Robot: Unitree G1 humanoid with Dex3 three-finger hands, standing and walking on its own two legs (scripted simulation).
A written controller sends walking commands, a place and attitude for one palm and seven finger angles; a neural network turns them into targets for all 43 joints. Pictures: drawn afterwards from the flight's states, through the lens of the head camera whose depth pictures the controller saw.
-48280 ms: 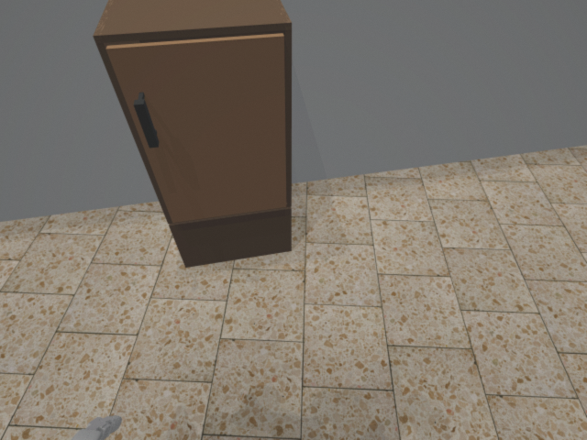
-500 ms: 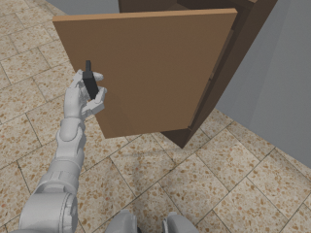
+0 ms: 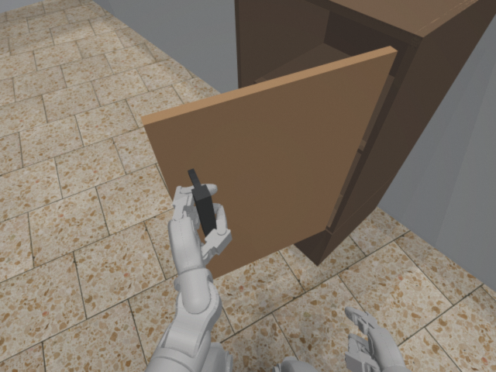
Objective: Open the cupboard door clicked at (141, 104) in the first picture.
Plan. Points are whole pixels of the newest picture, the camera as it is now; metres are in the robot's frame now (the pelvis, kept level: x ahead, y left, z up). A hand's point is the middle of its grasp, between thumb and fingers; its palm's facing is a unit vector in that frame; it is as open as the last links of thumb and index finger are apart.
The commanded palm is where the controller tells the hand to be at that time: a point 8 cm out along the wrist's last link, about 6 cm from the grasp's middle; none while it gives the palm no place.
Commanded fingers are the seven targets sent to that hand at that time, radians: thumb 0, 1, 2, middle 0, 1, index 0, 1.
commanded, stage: pull the door open along its arc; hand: left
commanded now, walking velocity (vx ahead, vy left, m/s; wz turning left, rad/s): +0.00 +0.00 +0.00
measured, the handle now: (202, 204) +0.38 +0.10 +0.05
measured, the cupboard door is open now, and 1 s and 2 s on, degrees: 73 83 86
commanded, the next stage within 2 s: open thumb and fingers to let go in 0.30 s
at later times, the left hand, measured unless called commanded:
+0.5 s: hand (253, 262) +0.28 +0.01 +0.04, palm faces +0.28 -0.96 -0.03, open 6.1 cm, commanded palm +0.22 +0.06 +0.04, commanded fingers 0.00 0.48 0.72 -0.37 -1.30 -0.37 -1.30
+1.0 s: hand (248, 263) +0.28 +0.02 +0.04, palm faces +0.33 -0.94 -0.03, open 13.5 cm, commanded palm +0.23 +0.06 +0.04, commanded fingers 0.00 -0.50 0.30 -0.22 -0.75 -0.22 -0.75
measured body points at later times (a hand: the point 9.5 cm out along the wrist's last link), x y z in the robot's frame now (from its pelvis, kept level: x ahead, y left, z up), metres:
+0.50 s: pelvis +0.01 -0.05 +0.01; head +0.06 -0.08 +0.45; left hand +0.26 +0.06 +0.05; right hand +0.19 -0.27 -0.10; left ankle +0.03 +0.10 -0.65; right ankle -0.01 -0.06 -0.65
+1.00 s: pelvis +0.01 -0.06 +0.00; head +0.08 -0.10 +0.44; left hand +0.26 +0.07 +0.04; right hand +0.19 -0.28 -0.12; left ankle +0.03 +0.10 -0.65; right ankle -0.01 -0.06 -0.65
